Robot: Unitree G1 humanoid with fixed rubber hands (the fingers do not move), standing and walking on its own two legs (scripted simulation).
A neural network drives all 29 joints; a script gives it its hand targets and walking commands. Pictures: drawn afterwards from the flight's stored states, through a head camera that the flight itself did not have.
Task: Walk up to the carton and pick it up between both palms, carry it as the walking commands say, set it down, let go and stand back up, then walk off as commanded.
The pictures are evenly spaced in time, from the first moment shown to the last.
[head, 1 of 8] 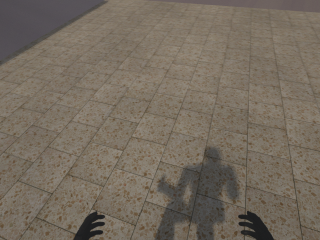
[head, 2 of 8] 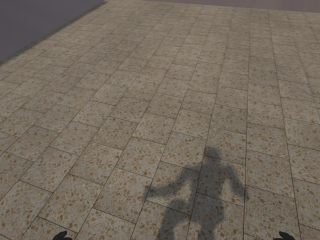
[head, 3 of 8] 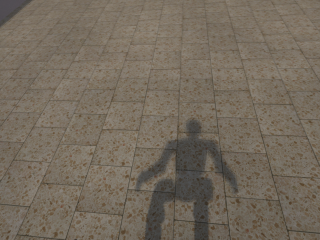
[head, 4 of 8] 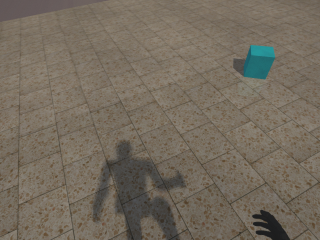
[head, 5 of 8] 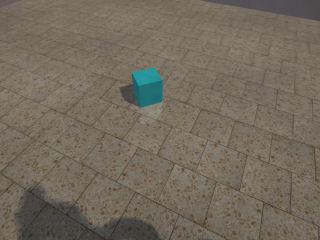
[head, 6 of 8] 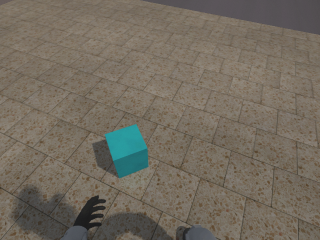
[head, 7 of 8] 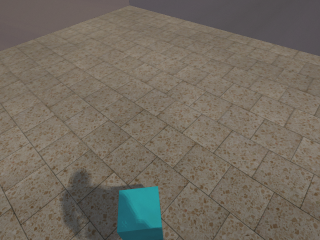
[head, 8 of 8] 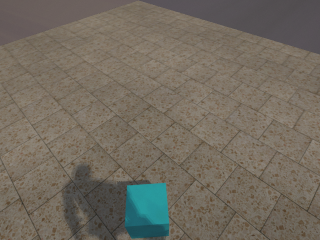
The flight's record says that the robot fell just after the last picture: no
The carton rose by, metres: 0.00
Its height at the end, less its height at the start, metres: +0.00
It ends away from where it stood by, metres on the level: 0.00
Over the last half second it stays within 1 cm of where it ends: yes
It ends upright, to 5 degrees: yes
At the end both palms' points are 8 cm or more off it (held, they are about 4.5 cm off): yes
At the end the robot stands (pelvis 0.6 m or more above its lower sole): yes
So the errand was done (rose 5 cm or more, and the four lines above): no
